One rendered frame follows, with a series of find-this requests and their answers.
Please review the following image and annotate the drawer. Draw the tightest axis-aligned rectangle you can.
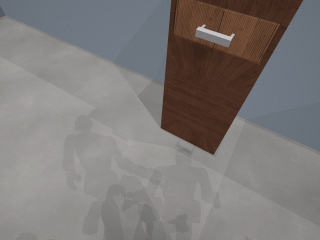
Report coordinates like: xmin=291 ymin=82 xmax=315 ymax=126
xmin=173 ymin=0 xmax=280 ymax=63

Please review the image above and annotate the cabinet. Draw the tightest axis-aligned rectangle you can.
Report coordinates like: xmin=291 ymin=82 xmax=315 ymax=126
xmin=160 ymin=0 xmax=303 ymax=155

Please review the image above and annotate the handle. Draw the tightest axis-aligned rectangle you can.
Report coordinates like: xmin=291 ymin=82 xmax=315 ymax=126
xmin=195 ymin=24 xmax=235 ymax=47

